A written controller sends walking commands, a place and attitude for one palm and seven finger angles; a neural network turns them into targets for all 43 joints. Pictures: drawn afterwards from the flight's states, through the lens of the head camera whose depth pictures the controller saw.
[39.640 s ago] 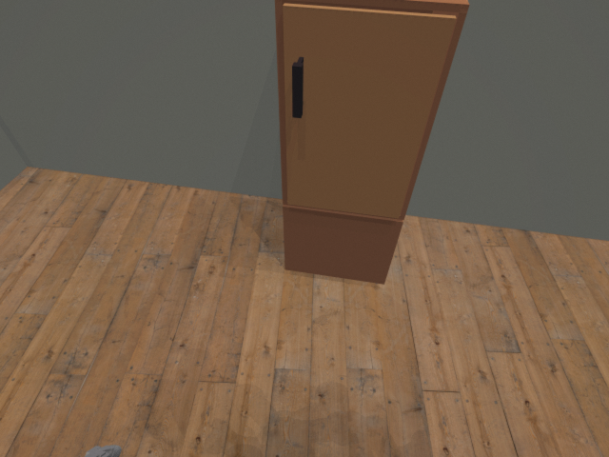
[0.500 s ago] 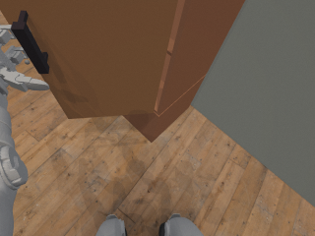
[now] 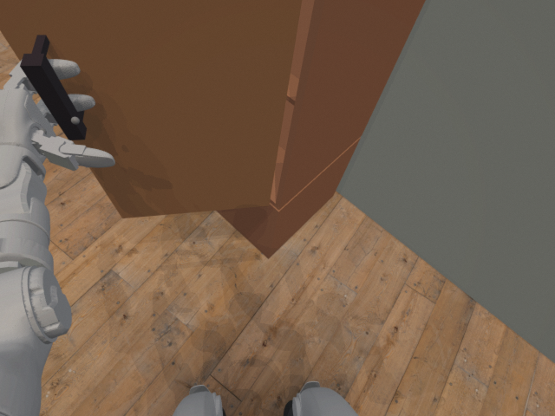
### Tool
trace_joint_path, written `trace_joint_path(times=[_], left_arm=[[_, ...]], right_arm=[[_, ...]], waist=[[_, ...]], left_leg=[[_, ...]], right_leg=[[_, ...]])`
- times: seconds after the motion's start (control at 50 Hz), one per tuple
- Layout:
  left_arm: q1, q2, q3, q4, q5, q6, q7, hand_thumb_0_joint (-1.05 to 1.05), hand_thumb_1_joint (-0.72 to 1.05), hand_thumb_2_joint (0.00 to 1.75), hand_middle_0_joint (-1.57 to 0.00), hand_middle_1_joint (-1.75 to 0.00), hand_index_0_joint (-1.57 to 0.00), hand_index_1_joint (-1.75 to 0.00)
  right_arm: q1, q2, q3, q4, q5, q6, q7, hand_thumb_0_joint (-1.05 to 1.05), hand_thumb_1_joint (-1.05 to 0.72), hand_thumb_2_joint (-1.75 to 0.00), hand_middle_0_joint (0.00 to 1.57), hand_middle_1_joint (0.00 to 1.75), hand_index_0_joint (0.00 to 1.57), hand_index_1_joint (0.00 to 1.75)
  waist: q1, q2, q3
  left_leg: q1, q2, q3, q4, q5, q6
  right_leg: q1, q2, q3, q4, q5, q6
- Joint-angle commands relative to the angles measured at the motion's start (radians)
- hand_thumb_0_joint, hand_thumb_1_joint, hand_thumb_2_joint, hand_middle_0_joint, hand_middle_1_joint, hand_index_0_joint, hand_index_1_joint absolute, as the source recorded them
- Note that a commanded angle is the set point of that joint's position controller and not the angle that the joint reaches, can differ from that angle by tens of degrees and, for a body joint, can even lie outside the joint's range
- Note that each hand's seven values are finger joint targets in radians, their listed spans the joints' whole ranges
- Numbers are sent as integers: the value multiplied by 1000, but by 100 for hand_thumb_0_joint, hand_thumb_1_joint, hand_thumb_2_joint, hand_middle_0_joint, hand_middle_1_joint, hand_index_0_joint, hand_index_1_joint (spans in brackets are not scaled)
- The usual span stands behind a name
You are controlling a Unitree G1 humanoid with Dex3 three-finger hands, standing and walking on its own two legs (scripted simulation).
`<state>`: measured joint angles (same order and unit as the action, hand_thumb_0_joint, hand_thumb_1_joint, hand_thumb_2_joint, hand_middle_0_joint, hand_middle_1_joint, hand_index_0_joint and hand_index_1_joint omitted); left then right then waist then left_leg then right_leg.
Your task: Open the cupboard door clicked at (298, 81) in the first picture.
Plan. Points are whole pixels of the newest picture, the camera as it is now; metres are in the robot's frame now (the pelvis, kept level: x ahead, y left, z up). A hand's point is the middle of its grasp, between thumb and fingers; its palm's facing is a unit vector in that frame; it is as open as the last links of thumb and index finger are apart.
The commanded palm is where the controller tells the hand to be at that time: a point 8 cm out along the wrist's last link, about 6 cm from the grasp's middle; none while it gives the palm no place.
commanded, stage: slide the fingers in behind the handle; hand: left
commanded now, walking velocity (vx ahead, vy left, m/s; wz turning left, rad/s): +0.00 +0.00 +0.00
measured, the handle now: (60, 90) +0.55 +0.26 +0.10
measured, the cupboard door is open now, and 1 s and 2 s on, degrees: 52 52 80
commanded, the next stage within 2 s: close the thumb around the handle in 0.40 s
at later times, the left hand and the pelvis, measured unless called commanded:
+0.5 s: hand (72, 122) +0.49 +0.24 +0.10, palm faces +0.06 -1.00 -0.01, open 14.0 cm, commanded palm +0.47 +0.28 +0.10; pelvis +0.00 +0.00 +0.00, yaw +0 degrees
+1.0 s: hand (72, 122) +0.49 +0.24 +0.10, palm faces +0.08 -1.00 -0.01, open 7.7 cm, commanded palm +0.47 +0.28 +0.10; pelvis +0.00 +0.00 +0.00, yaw +1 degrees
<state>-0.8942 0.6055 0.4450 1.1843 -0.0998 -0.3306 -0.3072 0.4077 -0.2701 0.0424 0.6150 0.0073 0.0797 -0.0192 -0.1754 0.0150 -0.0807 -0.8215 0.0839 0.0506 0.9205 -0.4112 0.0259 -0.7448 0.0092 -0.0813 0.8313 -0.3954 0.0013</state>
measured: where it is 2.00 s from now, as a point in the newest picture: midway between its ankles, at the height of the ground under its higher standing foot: outside the picture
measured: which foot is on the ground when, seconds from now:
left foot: down 0.00-1.00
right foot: down 0.00-1.00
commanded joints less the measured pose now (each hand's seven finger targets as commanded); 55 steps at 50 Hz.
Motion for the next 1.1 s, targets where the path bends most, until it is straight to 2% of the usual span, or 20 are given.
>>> trace_joint_path(times=[0.0,0.1,0.12,0.16,0.18,0.22,0.26,0.3,0.44,0.48,0.5,0.54,0.56,0.66,0.76,0.86,0.92,0.98,1.04,1.08], left_arm=[[-428,286,31,-230,-26,-77,1,0,-50,30,-30,-120,-30,-120],[-438,272,18,-218,-29,-76,-3,0,-50,30,-30,-120,-30,-120],[-437,304,39,-232,-27,-80,-4,0,-50,30,-30,-120,-30,-120],[-425,266,18,-240,-33,-86,-10,0,-50,30,-30,-120,-30,-120],[-424,239,-1,-234,-37,-83,-12,0,-50,30,-30,-120,-30,-120],[-405,261,15,-199,-39,-73,-13,0,-50,30,-30,-120,-30,-120],[-425,295,31,-205,-35,-74,-14,0,-50,30,-30,-120,-30,-120],[-441,257,-5,-190,-31,-69,-14,0,-50,30,-30,-120,-30,-120],[-456,267,12,-206,-33,-80,-8,0,-50,30,-30,-120,-30,-120],[-476,237,-15,-200,-30,-75,-6,0,-50,30,-30,-120,-30,-120],[-465,269,11,-203,-26,-77,-2,0,-44,32,-30,-121,-30,-121],[-469,221,-19,-205,-29,-76,0,0,-33,37,-31,-122,-31,-122],[-474,260,8,-208,-26,-79,4,0,-28,40,-32,-122,-32,-122],[-451,217,-15,-256,-29,-90,6,0,0,52,-34,-125,-34,-125],[-456,180,-42,-235,-28,-86,17,0,28,64,-36,-128,-36,-128],[-471,204,-25,-251,-24,-93,22,0,56,76,-38,-131,-38,-131],[-466,198,-35,-220,-24,-85,13,0,73,83,-39,-133,-39,-133],[-444,219,-11,-237,-31,-90,6,0,90,90,-40,-135,-40,-135],[-449,202,-24,-226,-37,-87,3,0,90,90,-40,-135,-40,-135],[-443,216,-16,-234,-32,-88,5,0,90,90,-40,-135,-40,-135]], right_arm=[[156,-191,-72,-47,-2,-13,-13,0,-90,-90,20,30,20,30],[156,-194,-73,-43,0,-17,-18,0,-90,-90,20,30,20,30],[156,-195,-73,-42,0,-17,-19,0,-90,-90,20,30,20,30],[155,-191,-75,-42,1,-17,-18,0,-90,-90,20,30,20,30],[154,-188,-74,-39,0,-18,-16,0,-90,-90,20,30,20,30],[153,-195,-74,-38,2,-16,-18,0,-90,-90,20,30,20,30],[150,-198,-73,-38,3,-16,-23,0,-90,-90,20,30,20,30],[148,-193,-70,-37,3,-19,-23,0,-90,-90,20,30,20,30],[163,-197,-72,-34,-4,-26,-22,0,-90,-90,20,30,20,30],[158,-195,-72,-29,-3,-26,-20,0,-90,-90,20,30,20,30],[161,-198,-74,-29,-4,-26,-21,0,-90,-90,20,30,20,30],[161,-193,-72,-32,-6,-27,-17,0,-90,-90,20,30,20,30],[163,-198,-74,-28,-5,-26,-19,0,-90,-90,20,30,20,30],[159,-189,-77,-30,-5,-26,-12,0,-90,-90,20,30,20,30],[154,-189,-78,-21,-5,-24,-11,0,-90,-90,20,30,20,30],[157,-191,-78,-19,-8,-26,-11,0,-90,-90,20,30,20,30],[155,-191,-77,-16,-4,-26,-13,0,-90,-90,20,30,20,30],[154,-189,-77,-21,-5,-26,-13,0,-90,-90,20,30,20,30],[154,-190,-75,-20,-4,-24,-14,0,-90,-90,20,30,20,30],[150,-190,-76,-23,-4,-24,-14,0,-90,-90,20,30,20,30]], waist=[[14,139,-447],[3,129,-432],[15,142,-445],[12,152,-459],[8,148,-445],[6,108,-405],[8,123,-409],[-3,133,-389],[4,149,-435],[-10,149,-421],[4,152,-426],[-6,145,-426],[2,149,-441],[9,184,-482],[-2,162,-423],[2,166,-455],[-5,140,-412],[8,152,-457],[-1,130,-416],[9,174,-445]], left_leg=[[390,-45,-84,-86,401,6],[381,-47,-82,-92,358,10],[378,-48,-83,-91,362,9],[411,-47,-85,-88,396,6],[410,-46,-85,-89,395,6],[370,-47,-80,-96,352,10],[357,-49,-78,-95,342,11],[357,-50,-81,-99,320,11],[399,-47,-95,-90,369,7],[408,-43,-99,-90,358,5],[404,-42,-101,-92,359,3],[410,-44,-100,-89,365,6],[413,-41,-105,-90,369,2],[467,-39,-106,-85,443,-3],[451,-37,-111,-95,407,-4],[459,-40,-111,-92,419,-2],[425,-41,-108,-95,385,0],[445,-43,-102,-87,430,0],[424,-42,-104,-89,409,2],[443,-43,-103,-87,424,-1]], right_leg=[[114,50,39,-77,345,-11],[103,50,43,-88,317,-9],[118,49,45,-84,322,-11],[104,51,41,-81,339,-12],[97,51,37,-82,334,-12],[107,51,40,-92,316,-10],[110,47,48,-92,316,-9],[88,47,44,-94,290,-9],[74,49,37,-80,299,-16],[45,49,35,-84,281,-11],[54,48,35,-82,278,-14],[50,50,32,-81,282,-15],[53,49,32,-77,282,-14],[55,52,28,-70,322,-17],[29,53,22,-78,291,-17],[48,50,27,-74,304,-17],[47,51,26,-80,292,-16],[74,50,30,-74,332,-16],[65,52,26,-78,314,-18],[60,49,30,-74,321,-18]])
